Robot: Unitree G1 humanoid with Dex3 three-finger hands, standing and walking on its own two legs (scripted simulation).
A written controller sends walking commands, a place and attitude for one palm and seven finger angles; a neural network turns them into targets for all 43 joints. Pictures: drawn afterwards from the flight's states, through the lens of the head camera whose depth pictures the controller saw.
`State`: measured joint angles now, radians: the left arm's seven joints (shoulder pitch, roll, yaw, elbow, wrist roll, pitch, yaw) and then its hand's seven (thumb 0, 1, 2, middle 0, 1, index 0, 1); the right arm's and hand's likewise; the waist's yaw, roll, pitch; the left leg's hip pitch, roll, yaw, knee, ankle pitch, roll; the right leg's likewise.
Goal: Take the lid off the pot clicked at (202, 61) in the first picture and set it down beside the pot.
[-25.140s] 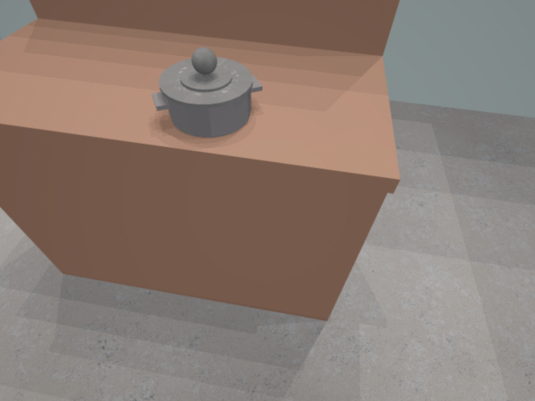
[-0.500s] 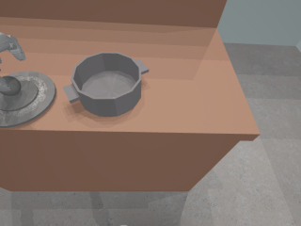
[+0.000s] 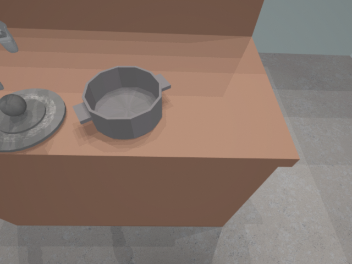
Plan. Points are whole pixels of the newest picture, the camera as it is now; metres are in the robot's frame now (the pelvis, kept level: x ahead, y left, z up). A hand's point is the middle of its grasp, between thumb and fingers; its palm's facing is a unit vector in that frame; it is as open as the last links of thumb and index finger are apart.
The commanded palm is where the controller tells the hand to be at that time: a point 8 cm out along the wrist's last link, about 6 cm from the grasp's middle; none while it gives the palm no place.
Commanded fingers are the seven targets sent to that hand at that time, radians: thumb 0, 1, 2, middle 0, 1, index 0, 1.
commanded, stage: raise the empty hand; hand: left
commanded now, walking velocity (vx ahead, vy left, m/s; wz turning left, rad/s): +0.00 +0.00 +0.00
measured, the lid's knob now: (13, 105) +0.45 +0.36 +0.10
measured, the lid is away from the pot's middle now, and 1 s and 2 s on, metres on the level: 0.25 0.25 0.25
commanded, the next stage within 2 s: draw the hand back to the body in 0.46 s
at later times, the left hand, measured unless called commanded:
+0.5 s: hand out of the picture +0.45 +0.35 +0.26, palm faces -0.24 -0.12 -0.96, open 11.0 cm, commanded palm +0.46 +0.35 +0.32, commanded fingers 0.00 -0.07 0.76 -0.40 -0.77 -0.40 -0.77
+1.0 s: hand out of the picture +0.43 +0.33 +0.24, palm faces -0.20 -0.09 -0.98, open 11.0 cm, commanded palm +0.40 +0.33 +0.31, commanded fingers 0.00 -0.07 0.76 -0.40 -0.77 -0.40 -0.77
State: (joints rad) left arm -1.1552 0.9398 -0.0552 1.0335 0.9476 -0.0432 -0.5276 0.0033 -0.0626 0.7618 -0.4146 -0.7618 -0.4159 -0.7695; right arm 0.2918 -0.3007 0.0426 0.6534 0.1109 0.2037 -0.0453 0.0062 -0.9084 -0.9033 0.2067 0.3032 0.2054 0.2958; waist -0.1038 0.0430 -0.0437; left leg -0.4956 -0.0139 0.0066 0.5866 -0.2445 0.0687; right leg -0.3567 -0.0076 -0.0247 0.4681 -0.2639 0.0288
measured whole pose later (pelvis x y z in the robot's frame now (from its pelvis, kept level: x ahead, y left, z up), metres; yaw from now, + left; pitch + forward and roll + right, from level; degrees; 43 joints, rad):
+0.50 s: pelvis +0.01 -0.01 +0.01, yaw +0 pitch +8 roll -2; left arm -1.25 1.01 -0.08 1.08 0.98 0.02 -0.56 0.00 -0.06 0.76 -0.42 -0.76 -0.42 -0.77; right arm 0.30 -0.32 0.05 0.67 0.11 0.19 -0.05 0.01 -0.91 -0.90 0.21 0.30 0.20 0.30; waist -0.11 0.04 -0.03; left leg -0.44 0.00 0.01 0.53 -0.23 0.05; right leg -0.31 0.00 -0.02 0.42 -0.25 0.02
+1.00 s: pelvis +0.01 -0.02 +0.01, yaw +0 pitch +7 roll -2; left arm -0.94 0.96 0.06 0.76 0.91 0.04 -0.56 0.00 -0.06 0.76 -0.42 -0.76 -0.42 -0.77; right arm 0.23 -0.30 0.04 0.60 0.11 0.23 -0.02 0.01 -0.91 -0.90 0.21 0.30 0.20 0.30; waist -0.08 0.06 -0.03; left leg -0.41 -0.01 0.01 0.52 -0.22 0.05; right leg -0.29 0.00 -0.02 0.44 -0.26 0.02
